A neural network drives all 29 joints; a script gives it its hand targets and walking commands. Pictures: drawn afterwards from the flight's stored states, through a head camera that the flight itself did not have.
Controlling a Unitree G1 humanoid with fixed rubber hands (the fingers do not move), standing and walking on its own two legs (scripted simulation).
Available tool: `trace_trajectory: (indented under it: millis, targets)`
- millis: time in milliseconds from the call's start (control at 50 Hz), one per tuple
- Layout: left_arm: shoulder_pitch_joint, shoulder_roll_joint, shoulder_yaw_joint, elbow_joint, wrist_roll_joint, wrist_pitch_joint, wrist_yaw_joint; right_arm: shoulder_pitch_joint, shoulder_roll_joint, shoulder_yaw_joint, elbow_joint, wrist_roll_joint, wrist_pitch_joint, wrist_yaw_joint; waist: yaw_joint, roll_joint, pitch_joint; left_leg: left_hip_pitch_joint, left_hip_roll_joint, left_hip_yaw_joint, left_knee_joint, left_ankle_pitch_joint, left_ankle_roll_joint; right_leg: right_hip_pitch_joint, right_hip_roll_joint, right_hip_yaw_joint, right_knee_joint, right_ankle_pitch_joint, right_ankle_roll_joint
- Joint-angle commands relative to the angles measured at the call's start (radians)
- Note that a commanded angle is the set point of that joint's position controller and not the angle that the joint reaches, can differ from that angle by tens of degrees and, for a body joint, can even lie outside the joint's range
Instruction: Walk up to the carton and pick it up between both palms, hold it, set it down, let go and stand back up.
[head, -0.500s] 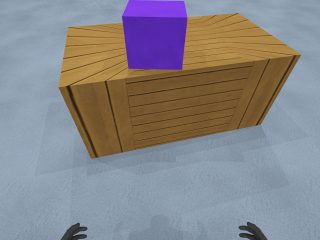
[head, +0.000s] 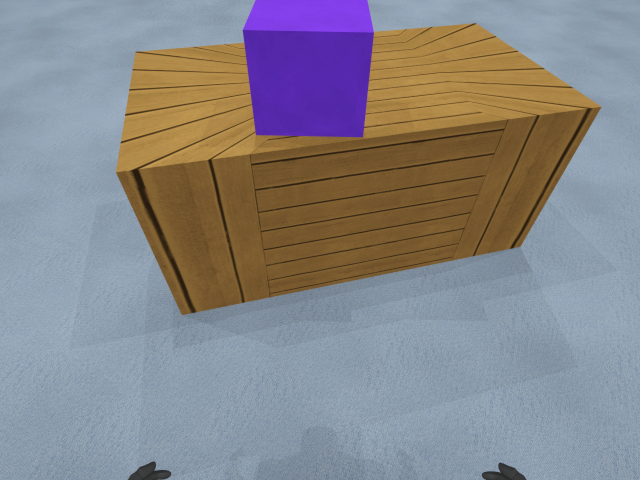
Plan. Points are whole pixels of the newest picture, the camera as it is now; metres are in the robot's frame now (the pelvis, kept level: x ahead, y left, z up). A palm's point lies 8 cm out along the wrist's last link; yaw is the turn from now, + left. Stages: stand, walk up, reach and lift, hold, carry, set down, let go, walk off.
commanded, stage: stand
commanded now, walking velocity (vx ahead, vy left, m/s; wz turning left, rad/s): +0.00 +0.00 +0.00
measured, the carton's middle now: (310, 68) +1.12 +0.03 +0.02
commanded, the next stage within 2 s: none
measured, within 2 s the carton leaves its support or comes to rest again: neither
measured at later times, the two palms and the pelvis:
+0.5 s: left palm out of the picture +0.11 +0.25 -0.09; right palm out of the picture +0.11 -0.25 -0.09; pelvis +0.01 +0.00 +0.00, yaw +0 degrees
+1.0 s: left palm out of the picture +0.10 +0.26 -0.09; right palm out of the picture +0.10 -0.25 -0.09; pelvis +0.00 +0.00 +0.00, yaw +0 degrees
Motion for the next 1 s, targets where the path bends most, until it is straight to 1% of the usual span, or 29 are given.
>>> trace_trajectory:
  millis: [0, 320, 980]
  targets:
    - [-0.016, 0.120, 0.035, -0.093, -0.002, -0.025, 0.007, -0.018, -0.117, -0.035, -0.091, 0.002, -0.023, -0.006, 0.000, -0.002, -0.024, -0.003, 0.073, -0.083, -0.111, 0.060, 0.037, -0.008, -0.074, 0.091, -0.127, 0.065, -0.031]
    - [-0.017, 0.127, 0.030, -0.081, -0.004, -0.021, 0.010, -0.018, -0.125, -0.032, -0.084, 0.005, -0.019, -0.008, 0.001, 0.004, -0.025, 0.007, 0.077, -0.084, -0.116, 0.104, 0.039, 0.013, -0.075, 0.086, -0.121, 0.112, -0.030]
    - [0.001, 0.138, 0.026, -0.048, -0.005, -0.020, 0.010, -0.005, -0.136, -0.027, -0.058, 0.006, -0.018, -0.008, 0.001, 0.002, -0.014, 0.013, 0.077, -0.088, -0.144, 0.065, 0.038, 0.015, -0.076, 0.087, -0.146, 0.078, -0.028]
